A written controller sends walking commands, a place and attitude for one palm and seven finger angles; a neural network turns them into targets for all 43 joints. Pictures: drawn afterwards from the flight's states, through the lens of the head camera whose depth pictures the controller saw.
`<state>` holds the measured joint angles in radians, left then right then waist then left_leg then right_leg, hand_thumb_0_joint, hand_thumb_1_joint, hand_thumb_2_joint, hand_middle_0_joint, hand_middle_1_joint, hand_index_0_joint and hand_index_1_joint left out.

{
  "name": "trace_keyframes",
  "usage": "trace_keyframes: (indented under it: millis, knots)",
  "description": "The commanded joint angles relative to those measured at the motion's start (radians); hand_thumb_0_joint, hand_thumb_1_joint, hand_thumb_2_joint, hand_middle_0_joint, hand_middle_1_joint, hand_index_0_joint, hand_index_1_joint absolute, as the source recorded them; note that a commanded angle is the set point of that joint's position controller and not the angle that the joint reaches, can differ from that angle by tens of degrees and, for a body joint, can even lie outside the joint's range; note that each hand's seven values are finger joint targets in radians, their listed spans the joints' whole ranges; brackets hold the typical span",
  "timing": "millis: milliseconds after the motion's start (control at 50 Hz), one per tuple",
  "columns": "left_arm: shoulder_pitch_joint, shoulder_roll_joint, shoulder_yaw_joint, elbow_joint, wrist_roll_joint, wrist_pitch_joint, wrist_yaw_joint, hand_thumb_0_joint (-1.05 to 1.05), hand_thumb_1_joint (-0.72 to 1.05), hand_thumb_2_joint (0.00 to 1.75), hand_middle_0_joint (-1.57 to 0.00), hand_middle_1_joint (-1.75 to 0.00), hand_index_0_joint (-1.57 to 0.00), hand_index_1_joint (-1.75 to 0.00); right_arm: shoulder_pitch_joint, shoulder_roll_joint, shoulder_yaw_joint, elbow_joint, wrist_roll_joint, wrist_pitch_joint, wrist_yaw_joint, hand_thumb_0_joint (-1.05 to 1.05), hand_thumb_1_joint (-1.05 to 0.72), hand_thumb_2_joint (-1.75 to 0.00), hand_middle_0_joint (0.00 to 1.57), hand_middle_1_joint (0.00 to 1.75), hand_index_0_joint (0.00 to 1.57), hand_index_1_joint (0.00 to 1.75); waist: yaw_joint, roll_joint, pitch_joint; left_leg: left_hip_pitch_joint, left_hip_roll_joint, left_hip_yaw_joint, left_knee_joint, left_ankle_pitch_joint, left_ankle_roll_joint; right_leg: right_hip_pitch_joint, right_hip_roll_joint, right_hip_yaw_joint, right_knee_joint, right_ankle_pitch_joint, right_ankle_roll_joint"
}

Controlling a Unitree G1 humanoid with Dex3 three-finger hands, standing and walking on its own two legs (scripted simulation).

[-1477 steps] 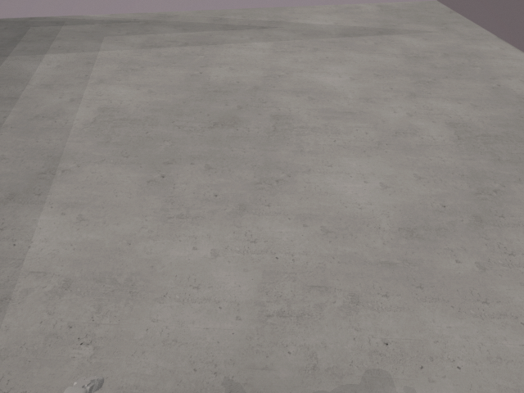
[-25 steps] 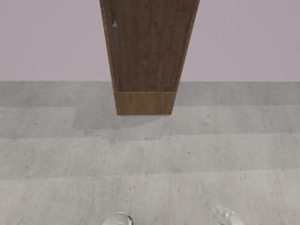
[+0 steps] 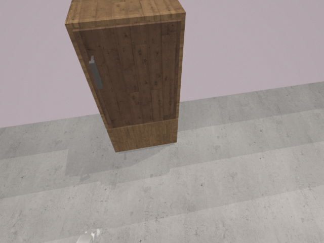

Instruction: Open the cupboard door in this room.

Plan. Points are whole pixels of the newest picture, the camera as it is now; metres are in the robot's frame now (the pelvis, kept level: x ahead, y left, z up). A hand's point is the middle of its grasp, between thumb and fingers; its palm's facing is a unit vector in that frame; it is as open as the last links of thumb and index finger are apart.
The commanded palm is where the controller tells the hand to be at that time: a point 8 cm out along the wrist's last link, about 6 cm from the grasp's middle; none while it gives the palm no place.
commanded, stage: turn to face it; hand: left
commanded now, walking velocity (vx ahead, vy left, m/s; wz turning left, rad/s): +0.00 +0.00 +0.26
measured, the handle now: (96, 72) +0.77 +0.28 -0.04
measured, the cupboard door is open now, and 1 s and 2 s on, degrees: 0 0 0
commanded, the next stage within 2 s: take the last steps up to it in 0.10 s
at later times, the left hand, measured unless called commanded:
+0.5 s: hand out of the picture +0.01 +0.23 -0.17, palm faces +0.13 -0.97 -0.19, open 7.4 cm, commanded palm none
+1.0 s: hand out of the picture +0.15 +0.15 -0.16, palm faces +0.19 -0.97 -0.17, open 7.3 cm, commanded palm none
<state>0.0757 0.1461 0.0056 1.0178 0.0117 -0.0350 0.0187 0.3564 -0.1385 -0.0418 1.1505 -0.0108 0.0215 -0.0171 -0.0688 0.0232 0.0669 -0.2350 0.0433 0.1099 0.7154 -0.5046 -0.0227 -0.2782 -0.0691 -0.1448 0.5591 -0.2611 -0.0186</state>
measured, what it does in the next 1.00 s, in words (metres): walks ahead: left foot, then right foot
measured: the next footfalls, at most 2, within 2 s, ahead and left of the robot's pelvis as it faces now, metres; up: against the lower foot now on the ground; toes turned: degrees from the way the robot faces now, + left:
left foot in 0.26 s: +0.03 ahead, +0.14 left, +0.00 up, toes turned +11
right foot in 0.72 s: +0.20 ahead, -0.11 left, +0.00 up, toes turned -3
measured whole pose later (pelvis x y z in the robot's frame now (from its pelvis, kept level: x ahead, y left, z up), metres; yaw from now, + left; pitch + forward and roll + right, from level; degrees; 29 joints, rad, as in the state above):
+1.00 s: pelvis +0.17 -0.01 +0.01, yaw +8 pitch +0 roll +0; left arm 0.29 0.13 0.02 1.11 0.02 -0.06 0.01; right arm 0.20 -0.18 -0.07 1.06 -0.02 0.00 0.01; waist 0.00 0.02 0.05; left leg -0.48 0.10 0.09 0.87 -0.29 -0.02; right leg -0.13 -0.03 -0.19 0.38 -0.26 -0.03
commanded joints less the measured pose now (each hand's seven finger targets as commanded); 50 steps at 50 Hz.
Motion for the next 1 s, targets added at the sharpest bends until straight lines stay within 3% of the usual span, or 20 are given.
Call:
trace_keyframes:
  millis: [0,140,180,200,220,240,260,300,360,520,600,660,680,700,720,740,780,840,880,980]
  knots:
    - [0.134,0.19,0.056,-0.005,0.004,0.006,0.023,0.0,0.9,0.9,-0.2,-0.3,-0.2,-0.3,-0.016,-0.051,-0.01,-0.068,0.011,-0.009,-0.002,0.0,-0.9,-0.9,0.2,0.3,0.2,0.3,0.088,-0.153,-0.079,-0.166,0.026,-0.088,0.237,-0.044,-0.015,0.178,-0.314,0.183,-0.186,0.609,-0.15]
    - [0.119,0.184,0.079,-0.031,0.016,0.022,0.022,0.0,0.9,0.9,-0.2,-0.3,-0.2,-0.3,-0.047,-0.04,-0.019,-0.114,0.004,-0.001,0.011,0.0,-0.9,-0.9,0.2,0.3,0.2,0.3,0.073,-0.227,-0.055,-0.089,0.009,-0.023,0.033,0.079,-0.023,0.076,-0.26,0.085,-0.193,0.321,-0.095]
    - [0.109,0.184,0.077,-0.028,0.009,0.03,0.019,0.0,0.9,0.9,-0.2,-0.3,-0.2,-0.3,-0.025,-0.051,-0.016,-0.102,0.001,-0.009,0.011,0.0,-0.9,-0.9,0.2,0.3,0.2,0.3,0.053,-0.207,-0.061,0.018,0.005,-0.003,-0.155,0.211,-0.019,0.029,-0.232,0.062,-0.134,0.228,-0.054]
    - [0.113,0.165,0.072,-0.029,0.002,0.034,0.015,0.0,0.9,0.9,-0.2,-0.3,-0.2,-0.3,0.0,-0.073,-0.016,-0.096,-0.002,-0.019,0.013,0.0,-0.9,-0.9,0.2,0.3,0.2,0.3,0.04,-0.124,-0.08,0.119,0.024,-0.026,-0.266,0.284,-0.011,-0.037,-0.202,0.041,-0.082,0.085,-0.013]
    - [0.128,0.119,0.062,-0.042,-0.004,0.041,0.008,0.0,0.9,0.9,-0.2,-0.3,-0.2,-0.3,0.012,-0.135,-0.026,-0.102,-0.012,-0.03,0.012,0.0,-0.9,-0.9,0.2,0.3,0.2,0.3,0.038,0.089,-0.082,0.149,0.157,-0.222,-0.362,0.283,0.038,-0.132,-0.104,-0.01,0.032,-0.11,0.04]
    - [0.116,0.077,0.05,-0.061,-0.001,0.042,-0.002,0.0,0.9,0.9,-0.2,-0.3,-0.2,-0.3,0.031,-0.213,-0.038,-0.117,-0.021,-0.03,0.01,0.0,-0.9,-0.9,0.2,0.3,0.2,0.3,0.021,0.247,-0.045,0.087,0.307,-0.424,-0.505,0.118,0.121,-0.185,-0.014,-0.03,0.2,-0.277,0.07]
    - [0.064,0.089,0.049,-0.07,0.008,0.048,-0.004,0.0,0.9,0.9,-0.2,-0.3,-0.2,-0.3,0.027,-0.23,-0.043,-0.112,-0.026,-0.035,0.001,0.0,-0.9,-0.9,0.2,0.3,0.2,0.3,-0.006,0.281,-0.001,0.049,0.342,-0.521,-0.584,0.006,0.176,-0.241,-0.019,0.042,0.331,-0.309,0.059]
    - [0.062,0.105,0.054,-0.043,0.015,0.039,-0.019,0.0,0.9,0.9,-0.2,-0.3,-0.2,-0.3,-0.021,-0.188,-0.029,-0.119,-0.024,-0.042,-0.007,0.0,-0.9,-0.9,0.2,0.3,0.2,0.3,0.026,0.194,0.069,0.044,0.294,-0.449,-0.586,-0.015,0.182,-0.305,-0.04,0.109,0.456,-0.197,0.04]
    - [0.132,0.108,0.046,0.004,0.016,0.023,-0.036,0.0,0.9,0.9,-0.2,-0.3,-0.2,-0.3,-0.025,-0.173,-0.025,-0.122,-0.014,-0.066,-0.009,0.0,-0.9,-0.9,0.2,0.3,0.2,0.3,0.042,0.1,-0.001,0.162,0.237,-0.297,-0.546,0.194,0.166,-0.313,-0.043,0.105,0.471,-0.09,0.052]
    - [0.084,0.091,0.04,-0.009,0.01,0.02,-0.044,0.0,0.9,0.9,-0.2,-0.3,-0.2,-0.3,0.046,-0.184,-0.04,-0.088,-0.014,-0.073,-0.009,0.0,-0.9,-0.9,0.2,0.3,0.2,0.3,0.021,0.094,0.014,0.228,0.258,-0.234,-0.523,0.339,0.191,-0.318,-0.061,0.085,0.277,-0.062,0.073]
    - [0.08,0.079,0.042,-0.012,0.008,0.01,-0.048,0.0,0.9,0.9,-0.2,-0.3,-0.2,-0.3,0.025,-0.181,-0.046,-0.077,-0.019,-0.068,-0.006,0.0,-0.9,-0.9,0.2,0.3,0.2,0.3,0.025,0.124,0.036,0.127,0.243,-0.201,-0.48,0.33,0.17,-0.169,-0.035,0.033,0.099,-0.065,0.065]
    - [0.23,0.098,0.056,0.044,0.01,-0.005,-0.045,0.0,0.9,0.9,-0.2,-0.3,-0.2,-0.3,-0.007,-0.157,-0.041,-0.07,-0.015,-0.065,-0.005,0.0,-0.9,-0.9,0.2,0.3,0.2,0.3,0.099,0.048,-0.005,-0.009,0.171,-0.142,-0.321,0.263,0.106,0.122,0.009,-0.003,-0.08,0.061,0.044]
    - [0.343,0.144,0.065,0.078,0.014,-0.014,-0.037,0.0,0.9,0.9,-0.2,-0.3,-0.2,-0.3,-0.014,-0.127,-0.034,-0.075,-0.007,-0.07,0.0,0.0,-0.9,-0.9,0.2,0.3,0.2,0.3,0.153,-0.071,-0.051,-0.118,0.105,-0.071,-0.151,0.224,0.072,0.289,-0.063,0.092,-0.132,0.013,0.014]
    - [0.443,0.235,0.084,0.105,0.017,-0.022,-0.024,0.0,0.9,0.9,-0.2,-0.3,-0.2,-0.3,-0.009,-0.058,-0.018,-0.102,0.0,-0.075,0.008,0.0,-0.9,-0.9,0.2,0.3,0.2,0.3,0.18,-0.324,-0.092,-0.314,-0.011,0.025,0.108,0.031,0.034,0.428,-0.277,0.387,-0.247,-0.068,-0.071]
    - [0.486,0.275,0.093,0.108,0.001,-0.022,-0.015,0.0,0.9,0.9,-0.2,-0.3,-0.2,-0.3,-0.065,-0.09,-0.019,-0.134,0.003,-0.06,0.01,0.0,-0.9,-0.9,0.2,0.3,0.2,0.3,0.207,-0.376,-0.1,-0.372,-0.01,-0.038,0.314,-0.133,0.039,0.368,-0.379,0.571,-0.374,-0.186,-0.142]
    - [0.426,0.236,0.087,0.093,0.002,-0.016,-0.006,0.0,0.9,0.9,-0.2,-0.3,-0.2,-0.3,-0.12,-0.105,-0.029,-0.145,0.0,-0.051,0.013,0.0,-0.9,-0.9,0.2,0.3,0.2,0.3,0.19,-0.341,-0.021,-0.398,0.032,-0.098,0.426,-0.065,0.048,0.25,-0.37,0.562,-0.418,-0.323,-0.156]
    - [0.292,0.153,0.073,0.054,0.007,-0.017,0.0,0.0,0.9,0.9,-0.2,-0.3,-0.2,-0.3,-0.123,-0.086,-0.034,-0.127,-0.009,-0.052,0.022,0.0,-0.9,-0.9,0.2,0.3,0.2,0.3,0.124,-0.135,0.044,-0.392,0.087,-0.105,0.451,0.096,0.04,0.137,-0.317,0.402,-0.396,-0.247,-0.141]
    - [0.25,0.109,0.054,0.042,0.012,-0.035,0.003,0.0,0.9,0.9,-0.2,-0.3,-0.2,-0.3,-0.056,-0.04,-0.03,-0.099,-0.013,-0.037,0.03,0.0,-0.9,-0.9,0.2,0.3,0.2,0.3,0.07,-0.12,0.007,-0.27,0.085,-0.064,0.335,0.184,0.011,0.066,-0.237,0.191,-0.382,0.015,-0.105]
    - [0.256,0.113,0.05,0.048,0.011,-0.041,0.001,0.0,0.9,0.9,-0.2,-0.3,-0.2,-0.3,-0.066,-0.036,-0.024,-0.102,-0.012,-0.035,0.033,0.0,-0.9,-0.9,0.2,0.3,0.2,0.3,0.068,-0.143,0.006,-0.263,0.077,-0.042,0.251,0.21,-0.001,0.08,-0.22,0.139,-0.373,0.132,-0.11]
    - [0.297,0.136,0.051,0.083,0.012,-0.046,-0.001,0.0,0.9,0.9,-0.2,-0.3,-0.2,-0.3,-0.175,-0.036,-0.014,-0.143,-0.008,-0.049,0.038,0.0,-0.9,-0.9,0.2,0.3,0.2,0.3,0.092,-0.14,0.011,-0.239,0.06,-0.01,0.021,0.232,-0.006,0.156,-0.225,0.12,-0.331,0.294,-0.127]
